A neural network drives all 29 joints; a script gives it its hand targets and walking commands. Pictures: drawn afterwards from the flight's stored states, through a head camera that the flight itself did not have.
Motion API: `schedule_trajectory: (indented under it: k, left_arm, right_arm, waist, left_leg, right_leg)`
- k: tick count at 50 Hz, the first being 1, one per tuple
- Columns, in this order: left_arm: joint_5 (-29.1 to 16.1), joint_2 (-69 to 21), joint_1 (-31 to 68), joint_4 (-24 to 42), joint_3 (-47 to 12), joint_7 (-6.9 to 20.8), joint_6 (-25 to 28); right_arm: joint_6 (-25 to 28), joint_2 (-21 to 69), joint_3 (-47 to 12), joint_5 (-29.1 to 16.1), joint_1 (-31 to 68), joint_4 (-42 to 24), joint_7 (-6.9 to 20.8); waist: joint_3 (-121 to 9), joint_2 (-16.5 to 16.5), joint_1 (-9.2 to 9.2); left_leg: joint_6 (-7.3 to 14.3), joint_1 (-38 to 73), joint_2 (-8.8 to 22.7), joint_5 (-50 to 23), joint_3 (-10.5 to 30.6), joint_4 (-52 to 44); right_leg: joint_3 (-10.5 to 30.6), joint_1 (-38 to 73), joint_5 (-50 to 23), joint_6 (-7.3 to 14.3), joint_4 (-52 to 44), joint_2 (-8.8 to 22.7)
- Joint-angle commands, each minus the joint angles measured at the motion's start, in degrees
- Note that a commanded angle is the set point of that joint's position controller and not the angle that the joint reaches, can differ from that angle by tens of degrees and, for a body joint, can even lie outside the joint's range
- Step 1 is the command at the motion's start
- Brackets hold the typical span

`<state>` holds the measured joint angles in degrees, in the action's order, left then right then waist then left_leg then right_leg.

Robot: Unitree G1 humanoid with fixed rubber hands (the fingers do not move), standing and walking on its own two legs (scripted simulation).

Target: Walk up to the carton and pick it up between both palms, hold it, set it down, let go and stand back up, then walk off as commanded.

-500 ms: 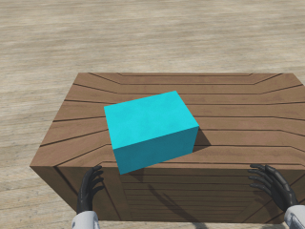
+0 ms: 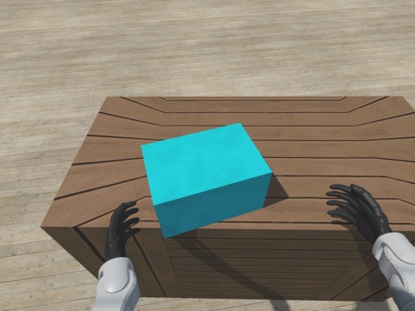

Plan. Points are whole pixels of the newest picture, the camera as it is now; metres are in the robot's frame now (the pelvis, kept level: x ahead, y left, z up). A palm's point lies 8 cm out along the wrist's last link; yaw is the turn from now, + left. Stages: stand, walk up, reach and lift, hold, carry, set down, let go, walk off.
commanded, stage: reach and lift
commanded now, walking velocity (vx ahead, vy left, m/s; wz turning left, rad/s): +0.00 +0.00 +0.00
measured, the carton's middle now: (203, 178) +0.43 +0.03 -0.02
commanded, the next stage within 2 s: none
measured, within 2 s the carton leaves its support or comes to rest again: neither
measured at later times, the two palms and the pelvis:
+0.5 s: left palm (112, 213) +0.28 +0.19 +0.07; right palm (353, 185) +0.34 -0.27 +0.07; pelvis +0.00 +0.00 +0.01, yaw +0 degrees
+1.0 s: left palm (107, 180) +0.33 +0.21 +0.11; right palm (334, 147) +0.41 -0.24 +0.11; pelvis +0.00 +0.00 +0.01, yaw +0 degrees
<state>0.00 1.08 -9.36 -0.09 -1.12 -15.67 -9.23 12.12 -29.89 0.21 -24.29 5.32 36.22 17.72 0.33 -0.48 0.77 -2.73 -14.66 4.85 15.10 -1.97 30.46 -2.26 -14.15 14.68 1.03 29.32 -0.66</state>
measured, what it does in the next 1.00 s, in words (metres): stands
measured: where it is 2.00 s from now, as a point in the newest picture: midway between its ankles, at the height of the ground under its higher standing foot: outside the picture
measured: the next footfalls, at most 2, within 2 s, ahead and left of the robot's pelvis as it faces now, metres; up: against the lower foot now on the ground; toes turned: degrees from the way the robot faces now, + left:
none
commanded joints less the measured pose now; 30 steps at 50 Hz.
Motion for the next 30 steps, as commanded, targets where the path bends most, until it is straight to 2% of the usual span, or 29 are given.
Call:
schedule_trajectory:
  k: [1, 2, 3, 4, 5, 6, 7, 8, 9, 10, 11, 12, 13, 14, 15, 17, 18, 19, 20, 21, 22, 23, 24, 25, 26, 27, 28, 29, 30]
  left_arm:
    - [-1.44, 1.78, 12.72, 13.12, 1.33, 0.35, 1.35]
    - [-2.26, 1.87, 12.41, 13.42, 1.12, 0.46, 1.59]
    - [-1.35, 2.48, 11.97, 11.51, 2.36, 0.60, 0.63]
    - [-1.45, 1.87, 15.49, 13.07, 1.82, 0.26, 0.20]
    - [-1.90, 2.27, 14.26, 12.57, 1.35, 0.66, -0.08]
    - [-1.36, 2.12, 13.21, 11.70, 3.12, 0.71, -0.70]
    - [-1.52, 2.34, 15.98, 12.32, 3.05, 0.58, -0.92]
    - [-1.68, 1.93, 15.38, 10.67, 2.44, 0.97, -1.37]
    - [-2.56, 3.57, 15.92, 13.69, 3.30, 0.89, -1.54]
    - [-2.11, 3.63, 16.73, 12.47, 3.70, 1.30, -1.90]
    - [-2.07, 3.28, 16.56, 12.13, 3.38, 1.35, -2.75]
    - [-2.35, 3.33, 19.86, 12.25, 3.00, 1.42, -2.98]
    - [-2.06, 2.27, 19.01, 11.53, 3.13, 1.47, -3.56]
    - [-2.56, 2.12, 21.17, 11.76, 3.02, 1.20, -3.86]
    - [-2.55, 3.31, 20.43, 10.18, 4.25, 1.37, -4.45]
    - [-2.97, 3.61, 21.79, 12.50, 4.57, 1.34, -4.35]
    - [-1.83, 4.47, 23.20, 11.68, 5.22, 1.43, -4.44]
    - [-1.91, 2.87, 23.36, 11.71, 3.85, 1.42, -4.93]
    - [-2.13, 2.41, 25.18, 9.67, 4.16, 1.34, -5.21]
    - [-2.67, 3.18, 27.41, 6.88, 5.70, 1.57, -5.99]
    - [-2.57, 2.09, 26.09, 6.85, 4.53, 1.66, -6.95]
    - [-3.11, 3.49, 28.44, 9.37, 5.49, 1.57, -6.75]
    - [-4.08, 1.89, 27.60, 8.61, 4.05, 1.44, -7.57]
    - [-3.23, 3.65, 27.69, 7.69, 4.86, 1.66, -8.29]
    - [-3.15, 3.62, 28.56, 5.60, 6.04, 1.98, -9.08]
    - [-3.12, 4.43, 26.97, 6.09, 6.29, 2.21, -8.88]
    - [-3.79, 5.25, 30.77, 6.22, 6.28, 2.36, -9.04]
    - [-2.87, 4.00, 32.15, 6.71, 6.64, 1.99, -8.84]
    - [-2.19, 4.31, 34.18, 4.33, 6.48, 1.83, -9.50]
  right_arm:
    - [1.36, -17.98, 4.29, -2.04, 15.09, -7.58, -0.22]
    - [0.91, -17.33, 3.54, -2.15, 14.17, -7.56, 0.10]
    - [0.57, -17.90, 3.31, -2.16, 14.46, -7.13, -0.36]
    - [-0.05, -18.73, 5.18, -2.09, 17.88, -7.34, -0.47]
    - [0.18, -18.22, 4.68, -2.40, 17.01, -6.91, -0.18]
    - [-0.33, -17.70, 4.44, -2.59, 16.33, -7.37, -0.17]
    - [-0.52, -17.68, 4.20, -3.01, 18.25, -7.94, -0.47]
    - [-0.91, -18.79, 4.21, -2.45, 17.04, -5.27, -0.27]
    - [-0.84, -19.48, 5.17, -2.24, 17.98, -7.20, -0.67]
    - [-1.25, -19.15, 4.35, -2.14, 19.22, -7.29, -0.97]
    - [-1.59, -20.04, 6.11, -1.61, 19.60, -6.26, -0.94]
    - [-2.20, -19.21, 6.09, -1.94, 21.40, -5.49, -1.27]
    - [-3.04, -18.41, 5.59, -1.58, 21.90, -5.22, -0.95]
    - [-3.39, -18.89, 5.12, -1.48, 22.90, -7.02, -0.90]
    - [-3.96, -20.40, 6.11, -0.50, 23.09, -4.82, -0.91]
    - [-3.51, -19.13, 5.47, -1.53, 25.17, -6.47, -0.99]
    - [-3.61, -18.52, 4.50, -2.12, 25.86, -6.41, -1.46]
    - [-4.13, -19.31, 6.05, -1.33, 25.03, -5.65, -1.55]
    - [-4.68, -18.69, 5.31, -1.83, 27.43, -3.36, -1.09]
    - [-5.36, -18.62, 4.31, -2.18, 29.41, -2.75, -0.89]
    - [-6.40, -18.69, 4.58, -1.89, 27.53, 1.94, -0.38]
    - [-6.18, -19.34, 4.99, -1.11, 30.48, -4.16, -0.60]
    - [-6.50, -20.05, 5.51, -1.19, 30.63, -2.84, -0.69]
    - [-7.03, -19.62, 5.26, -1.40, 31.32, -3.07, -1.00]
    - [-7.42, -20.07, 5.06, -0.81, 32.23, -2.45, -1.21]
    - [-7.35, -18.95, 4.91, -0.08, 30.56, -2.78, -1.31]
    - [-7.33, -19.53, 5.39, -0.40, 34.15, -3.14, -1.75]
    - [-7.57, -18.41, 3.97, -1.29, 33.87, -2.31, -1.18]
    - [-7.92, -18.80, 4.06, -1.27, 36.79, -0.91, -1.08]
  waist:
    - [-13.66, 4.84, 1.90]
    - [-15.57, 3.97, 2.03]
    - [-14.32, 5.07, 2.69]
    - [-14.13, 3.66, 2.58]
    - [-14.70, 4.22, 1.72]
    - [-16.50, 3.18, 3.52]
    - [-17.01, 2.16, 4.12]
    - [-14.46, 3.83, 2.27]
    - [-17.10, 3.40, 2.27]
    - [-17.74, 4.46, 2.75]
    - [-16.97, 5.24, 1.36]
    - [-16.61, 3.37, 1.46]
    - [-16.35, 3.24, 2.59]
    - [-17.31, 4.27, 2.45]
    - [-16.78, 5.16, 2.08]
    - [-19.97, 3.99, 3.62]
    - [-18.26, 2.16, 3.88]
    - [-18.31, 2.32, 2.35]
    - [-17.37, 1.77, 2.58]
    - [-18.25, 3.01, 4.27]
    - [-15.58, 1.26, 3.57]
    - [-19.74, 3.41, 3.62]
    - [-19.17, 3.92, 2.87]
    - [-18.19, 2.99, 3.21]
    - [-18.10, 4.07, 3.97]
    - [-18.14, 4.74, 3.43]
    - [-18.77, 4.58, 3.53]
    - [-20.61, 1.98, 5.08]
    - [-20.02, 1.95, 5.07]
  left_leg:
    - [0.51, 9.56, -3.98, -12.04, 1.15, -9.54]
    - [0.69, 9.81, -3.84, -13.80, 1.06, -9.42]
    - [0.91, 8.60, -4.21, -14.06, 0.60, -9.55]
    - [0.07, 8.84, -3.98, -13.05, 1.10, -10.47]
    - [0.29, 10.41, -3.93, -12.77, 0.79, -10.22]
    - [0.14, 10.46, -4.04, -16.93, 0.29, -9.88]
    - [0.10, 10.38, -4.34, -16.81, 0.44, -9.93]
    - [0.55, 9.46, -4.16, -14.80, 0.36, -10.17]
    - [0.23, 10.74, -4.00, -18.46, 0.32, -9.74]
    - [0.20, 10.44, -4.25, -18.96, 0.24, -9.05]
    - [0.16, 10.93, -4.05, -18.34, 1.08, -9.70]
    - [-0.01, 10.48, -4.22, -16.42, 0.60, -10.02]
    - [-0.06, 10.50, -4.09, -17.47, 0.23, -10.79]
    - [0.28, 10.68, -3.92, -15.65, 0.30, -11.06]
    - [0.43, 10.88, -3.57, -16.29, 0.82, -11.03]
    - [0.23, 10.88, -4.11, -18.48, 0.08, -9.91]
    - [0.05, 9.70, -4.56, -20.16, -0.33, -9.89]
    - [-0.20, 10.49, -4.25, -18.99, 0.46, -10.65]
    - [-0.20, 11.35, -3.85, -17.29, 0.32, -10.91]
    - [0.15, 8.80, -4.27, -17.80, -0.01, -11.05]
    - [-0.09, 8.58, -4.22, -16.10, 0.04, -11.68]
    - [0.45, 8.92, -4.20, -15.60, 0.37, -11.23]
    - [0.08, 9.58, -3.73, -16.31, 0.72, -11.07]
    - [0.02, 9.17, -4.11, -16.78, 0.25, -10.95]
    - [0.22, 9.01, -4.13, -16.66, -0.13, -11.39]
    - [0.71, 8.22, -4.34, -16.77, -0.12, -11.04]
    - [0.36, 9.17, -3.89, -18.86, -0.11, -10.78]
    - [0.03, 8.42, -4.36, -18.43, -0.50, -10.51]
    - [0.00, 8.20, -4.00, -16.92, -0.10, -11.46]
  right_leg:
    - [2.87, -0.97, -12.26, 3.06, -10.50, -3.91]
    - [2.79, -0.21, -14.86, 2.97, -10.16, -3.96]
    - [3.67, 0.88, -15.16, 2.81, -10.74, -4.15]
    - [2.76, 0.55, -13.88, 3.21, -10.54, -4.09]
    - [2.43, -0.84, -13.59, 2.71, -11.39, -4.40]
    - [2.78, 1.43, -17.02, 3.02, -11.10, -4.51]
    - [3.06, 1.17, -16.57, 3.24, -11.36, -4.43]
    - [3.06, -0.64, -14.87, 2.70, -11.64, -4.52]
    - [2.45, 1.74, -19.13, 2.67, -11.03, -4.79]
    - [2.82, 2.78, -19.98, 2.94, -11.10, -4.76]
    - [2.50, 2.33, -19.71, 2.88, -11.32, -5.01]
    - [2.57, 1.09, -16.98, 2.90, -11.73, -4.78]
    - [2.42, 1.70, -17.85, 2.87, -11.74, -4.69]
    - [2.66, 1.30, -16.01, 2.72, -12.15, -5.04]
    - [2.61, 0.82, -16.85, 3.07, -11.77, -5.35]
    - [3.01, 1.32, -18.90, 2.40, -11.72, -5.09]
    - [3.21, 3.15, -21.76, 2.53, -11.36, -5.00]
    - [2.53, 2.21, -20.48, 2.29, -11.39, -5.04]
    - [2.39, 1.09, -17.41, 2.93, -12.18, -5.28]
    - [2.73, 2.53, -18.00, 2.99, -11.81, -5.06]
    - [2.40, 1.51, -16.61, 2.72, -12.51, -5.17]
    - [3.14, 1.73, -16.28, 2.54, -12.05, -5.14]
    - [2.29, 1.25, -16.96, 2.86, -12.05, -5.32]
    - [2.48, 2.02, -18.91, 2.42, -12.09, -5.01]
    - [2.44, 3.00, -18.38, 2.36, -12.17, -5.08]
    - [3.19, 4.00, -19.37, 2.15, -12.27, -5.04]
    - [1.97, 3.03, -20.88, 1.50, -11.65, -5.55]
    - [3.08, 4.02, -19.93, 2.23, -11.70, -5.09]
    - [2.30, 2.91, -17.94, 2.69, -12.13, -5.49]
